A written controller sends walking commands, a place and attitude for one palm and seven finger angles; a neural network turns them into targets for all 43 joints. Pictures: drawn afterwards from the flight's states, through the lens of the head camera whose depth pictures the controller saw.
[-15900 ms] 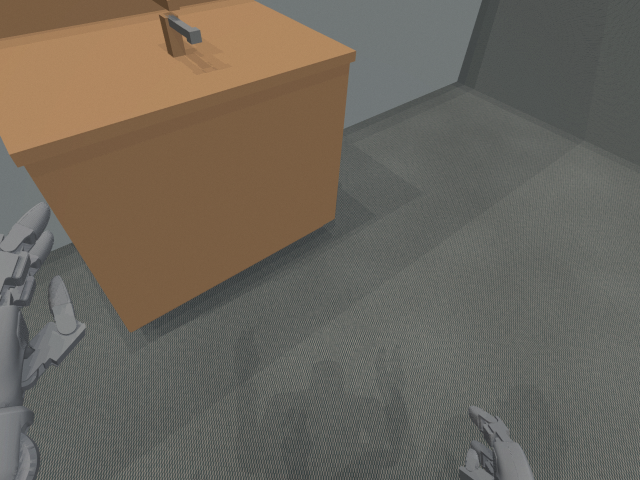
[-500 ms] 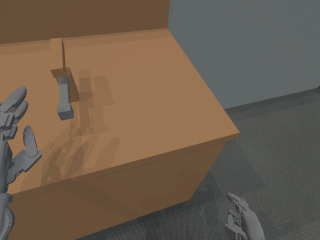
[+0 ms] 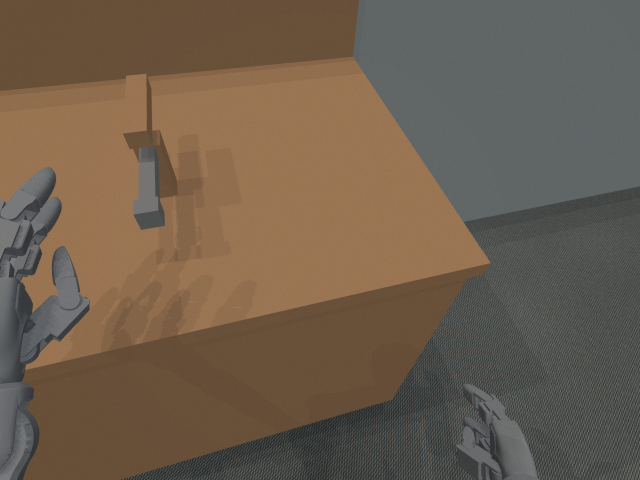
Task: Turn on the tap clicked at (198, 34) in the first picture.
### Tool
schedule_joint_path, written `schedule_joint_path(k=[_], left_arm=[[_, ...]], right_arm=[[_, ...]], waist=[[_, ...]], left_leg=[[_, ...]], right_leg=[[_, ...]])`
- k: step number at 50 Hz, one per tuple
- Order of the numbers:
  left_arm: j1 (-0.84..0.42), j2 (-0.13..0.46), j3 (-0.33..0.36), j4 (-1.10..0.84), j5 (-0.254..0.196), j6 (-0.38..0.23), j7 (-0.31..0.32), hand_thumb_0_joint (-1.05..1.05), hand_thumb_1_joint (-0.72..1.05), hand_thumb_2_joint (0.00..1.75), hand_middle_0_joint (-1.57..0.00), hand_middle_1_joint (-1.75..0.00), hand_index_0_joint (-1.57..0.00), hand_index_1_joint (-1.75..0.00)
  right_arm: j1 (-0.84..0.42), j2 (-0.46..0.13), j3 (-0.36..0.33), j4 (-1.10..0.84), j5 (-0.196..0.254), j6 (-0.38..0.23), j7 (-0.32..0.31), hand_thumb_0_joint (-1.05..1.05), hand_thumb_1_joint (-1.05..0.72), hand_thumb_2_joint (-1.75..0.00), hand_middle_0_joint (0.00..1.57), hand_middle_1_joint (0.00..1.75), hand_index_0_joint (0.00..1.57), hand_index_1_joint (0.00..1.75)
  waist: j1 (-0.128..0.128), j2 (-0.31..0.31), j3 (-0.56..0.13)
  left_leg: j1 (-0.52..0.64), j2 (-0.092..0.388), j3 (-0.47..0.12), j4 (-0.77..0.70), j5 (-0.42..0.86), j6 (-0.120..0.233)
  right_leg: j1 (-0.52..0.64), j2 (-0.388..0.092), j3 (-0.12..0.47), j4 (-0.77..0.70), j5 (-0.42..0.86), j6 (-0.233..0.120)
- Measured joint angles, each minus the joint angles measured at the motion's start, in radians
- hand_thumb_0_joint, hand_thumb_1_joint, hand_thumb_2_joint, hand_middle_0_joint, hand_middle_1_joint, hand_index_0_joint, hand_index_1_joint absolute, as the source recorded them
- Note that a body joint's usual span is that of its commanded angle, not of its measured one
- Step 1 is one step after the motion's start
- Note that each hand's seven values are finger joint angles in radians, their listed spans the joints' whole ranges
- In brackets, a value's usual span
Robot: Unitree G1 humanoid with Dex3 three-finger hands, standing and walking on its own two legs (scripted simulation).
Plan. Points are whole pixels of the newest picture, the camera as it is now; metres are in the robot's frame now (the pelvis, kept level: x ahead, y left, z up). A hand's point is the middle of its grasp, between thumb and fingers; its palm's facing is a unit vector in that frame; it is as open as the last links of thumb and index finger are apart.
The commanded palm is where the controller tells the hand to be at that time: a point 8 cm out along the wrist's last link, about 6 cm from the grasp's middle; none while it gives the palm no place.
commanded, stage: look again from close up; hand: left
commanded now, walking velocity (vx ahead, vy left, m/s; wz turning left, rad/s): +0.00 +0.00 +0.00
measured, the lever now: (149, 213) +0.38 +0.24 +0.11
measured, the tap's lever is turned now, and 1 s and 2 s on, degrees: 0 0 0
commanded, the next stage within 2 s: shuffle to correct the standing spot in 0.10 s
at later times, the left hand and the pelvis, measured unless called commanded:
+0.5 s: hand (134, 283) +0.26 +0.20 +0.16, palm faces +0.33 -0.86 -0.39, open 7.4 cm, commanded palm +0.20 +0.24 +0.18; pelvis +0.03 -0.03 +0.00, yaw -2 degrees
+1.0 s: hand (140, 278) +0.26 +0.20 +0.16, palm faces +0.35 -0.82 -0.44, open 7.4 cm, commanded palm +0.21 +0.23 +0.18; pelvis +0.04 -0.04 +0.00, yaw -1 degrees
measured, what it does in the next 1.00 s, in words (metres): shifts its weight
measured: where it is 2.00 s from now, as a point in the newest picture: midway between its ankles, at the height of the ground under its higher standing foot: outside the picture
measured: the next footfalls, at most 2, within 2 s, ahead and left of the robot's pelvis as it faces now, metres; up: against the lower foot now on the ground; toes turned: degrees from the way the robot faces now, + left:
none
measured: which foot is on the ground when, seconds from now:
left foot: down 0.00-1.00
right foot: down 0.00-1.00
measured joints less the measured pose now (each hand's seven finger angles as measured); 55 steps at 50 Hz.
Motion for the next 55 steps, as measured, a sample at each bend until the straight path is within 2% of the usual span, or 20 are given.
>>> schedule_joint_path(k=[2, 4, 6, 8, 10, 13, 15, 20, 25, 30, 33, 35, 38, 43, 46, 55], left_arm=[[0.029, 0.014, 0.021, -0.037, -0.01, -0.018, 0.005, 0.02, 0.89, 0.9, -0.21, -0.3, -0.21, -0.3], [0.066, 0.021, 0.045, -0.058, -0.015, -0.025, 0.012, 0.02, 0.89, 0.9, -0.21, -0.3, -0.21, -0.3], [0.068, 0.016, 0.046, -0.043, -0.009, -0.023, 0.019, 0.02, 0.89, 0.9, -0.21, -0.3, -0.21, -0.3], [0.06, 0.005, 0.037, -0.003, 0.001, -0.015, 0.025, 0.02, 0.89, 0.9, -0.21, -0.3, -0.21, -0.3], [0.049, -0.008, 0.03, 0.038, 0.012, -0.002, 0.024, 0.02, 0.89, 0.9, -0.21, -0.3, -0.21, -0.3], [0.017, -0.022, 0.02, 0.071, 0.023, 0.006, 0.024, 0.02, 0.89, 0.9, -0.21, -0.3, -0.21, -0.3], [-0.001, -0.022, 0.014, 0.079, 0.028, -0.001, 0.022, 0.02, 0.89, 0.9, -0.21, -0.3, -0.21, -0.3], [0.015, -0.01, 0.014, 0.069, 0.023, -0.015, 0.017, 0.02, 0.89, 0.9, -0.21, -0.3, -0.2, -0.3], [0.047, 0.005, 0.014, 0.072, 0.014, -0.004, 0.014, 0.02, 0.89, 0.9, -0.21, -0.3, -0.21, -0.3], [0.054, 0.019, 0.023, 0.05, -0.004, 0.006, 0.018, 0.02, 0.89, 0.9, -0.21, -0.3, -0.21, -0.3], [0.053, 0.018, 0.022, 0.036, -0.011, 0.003, 0.024, 0.02, 0.89, 0.9, -0.21, -0.3, -0.21, -0.3], [0.066, 0.015, 0.023, 0.021, -0.013, -0.001, 0.029, 0.02, 0.89, 0.9, -0.21, -0.3, -0.21, -0.3], [0.103, 0.02, 0.034, -0.008, -0.015, -0.008, 0.034, 0.02, 0.89, 0.9, -0.22, -0.3, -0.21, -0.3], [0.113, 0.04, 0.045, -0.023, -0.013, -0.005, 0.037, 0.02, 0.89, 0.9, -0.22, -0.3, -0.21, -0.3], [0.113, 0.042, 0.047, -0.02, -0.015, 0.007, 0.036, 0.02, 0.89, 0.9, -0.22, -0.3, -0.21, -0.3], [0.085, -0.008, -0.005, 0.004, -0.017, 0.039, 0.044, 0.02, 0.89, 0.9, -0.21, -0.3, -0.21, -0.3]], right_arm=[[-0.01, 0.002, 0.009, 0.007, 0.007, 0.008, 0.004, 0.02, -0.9, -0.9, 0.2, 0.3, 0.2, 0.3], [-0.008, 0.006, 0.016, 0.01, 0.007, 0.019, -0.003, 0.02, -0.9, -0.9, 0.21, 0.3, 0.2, 0.3], [0.0, 0.003, 0.015, 0.018, 0.006, 0.017, -0.018, 0.01, -0.9, -0.9, 0.21, 0.3, 0.2, 0.3], [0.017, 0.004, 0.011, 0.028, 0.009, 0.01, -0.029, 0.02, -0.9, -0.9, 0.21, 0.3, 0.2, 0.3], [0.041, 0.005, 0.01, 0.032, 0.012, -0.003, -0.032, 0.02, -0.9, -0.9, 0.2, 0.3, 0.2, 0.3], [0.06, 0.007, 0.018, 0.048, 0.008, -0.021, -0.031, 0.02, -0.9, -0.9, 0.2, 0.3, 0.2, 0.3], [0.067, 0.01, 0.025, 0.06, 0.003, -0.027, -0.024, 0.02, -0.9, -0.9, 0.2, 0.3, 0.2, 0.3], [0.074, 0.018, 0.029, 0.061, -0.006, -0.028, -0.013, 0.02, -0.9, -0.9, 0.21, 0.3, 0.2, 0.3], [0.071, 0.008, 0.017, 0.053, -0.004, -0.021, -0.018, 0.02, -0.9, -0.9, 0.21, 0.3, 0.2, 0.3], [0.041, -0.009, 0.001, 0.055, -0.001, -0.013, -0.017, 0.02, -0.9, -0.9, 0.21, 0.3, 0.2, 0.3], [0.012, -0.02, -0.007, 0.058, 0.004, -0.007, -0.014, 0.02, -0.9, -0.9, 0.2, 0.3, 0.2, 0.3], [-0.004, -0.028, -0.008, 0.051, 0.007, -0.004, -0.015, 0.02, -0.9, -0.9, 0.2, 0.3, 0.2, 0.3], [-0.023, -0.035, -0.009, 0.03, 0.008, 0.001, -0.022, 0.02, -0.9, -0.9, 0.2, 0.3, 0.2, 0.3], [-0.058, -0.037, -0.012, 0.002, 0.011, 0.011, -0.034, 0.02, -0.91, -0.9, 0.2, 0.3, 0.2, 0.3], [-0.065, -0.028, -0.006, -0.009, 0.013, 0.018, -0.036, 0.01, -0.91, -0.9, 0.2, 0.3, 0.2, 0.3], [-0.043, -0.013, 0.006, 0.01, 0.008, 0.023, -0.046, 0.01, -0.9, -0.9, 0.2, 0.3, 0.2, 0.3]], waist=[[0.007, -0.018, -0.004], [0.006, -0.035, -0.025], [0.003, -0.044, -0.029], [0.016, -0.051, -0.036], [0.021, -0.044, -0.051], [0.015, -0.025, -0.049], [0.012, -0.016, -0.052], [-0.004, -0.019, -0.078], [-0.022, -0.012, -0.09], [-0.03, -0.007, -0.078], [-0.035, -0.023, -0.058], [-0.033, -0.035, -0.049], [-0.029, -0.044, -0.044], [-0.017, -0.029, -0.023], [-0.009, -0.027, -0.021], [0.008, 0.005, -0.045]], left_leg=[[-0.061, 0.007, -0.018, 0.088, -0.064, -0.003], [-0.06, 0.041, -0.042, 0.007, -0.111, 0.011], [-0.052, 0.052, -0.021, -0.036, 0.001, 0.033], [-0.041, 0.043, -0.002, -0.042, 0.016, 0.059], [-0.03, 0.038, 0.004, -0.055, 0.009, 0.066], [-0.01, 0.045, -0.01, -0.077, 0.015, 0.06], [-0.004, 0.056, -0.02, -0.09, 0.02, 0.052], [-0.007, 0.077, -0.022, -0.105, 0.012, 0.039], [0.003, 0.093, -0.027, -0.101, -0.016, 0.022], [-0.007, 0.114, -0.038, -0.046, -0.054, 0.009], [-0.028, 0.107, -0.021, 0.012, -0.02, 0.011], [-0.026, 0.097, -0.006, 0.018, 0.011, 0.017], [0.008, 0.085, 0.019, -0.047, 0.027, 0.023], [0.019, 0.085, 0.042, -0.092, 0.046, 0.026], [0.012, 0.084, 0.048, -0.091, 0.059, 0.024], [0.027, 0.103, 0.022, -0.145, 0.01, 0.018]], right_leg=[[-0.027, 0.002, 0.012, 0.026, -0.003, 0.002], [-0.059, 0.009, 0.025, 0.061, -0.016, 0.006], [-0.079, 0.005, 0.032, 0.111, -0.052, 0.011], [-0.087, 0.004, 0.06, 0.157, -0.125, 0.014], [-0.072, 0.008, 0.075, 0.149, -0.126, 0.016], [-0.032, 0.016, 0.065, 0.08, -0.034, 0.011], [-0.014, 0.027, 0.055, 0.045, -0.025, 0.003], [-0.014, 0.049, 0.053, 0.02, -0.032, -0.015], [-0.008, 0.065, 0.048, 0.031, -0.063, -0.03], [0.002, 0.086, 0.033, 0.05, -0.099, -0.053], [0.018, 0.074, 0.031, 0.049, -0.11, -0.057], [0.029, 0.062, 0.038, 0.039, -0.11, -0.054], [0.032, 0.047, 0.052, 0.03, -0.108, -0.045], [0.022, 0.037, 0.047, 0.033, -0.087, -0.027], [0.025, 0.034, 0.043, 0.02, -0.079, -0.03], [0.02, 0.052, 0.011, 0.004, -0.056, -0.038]])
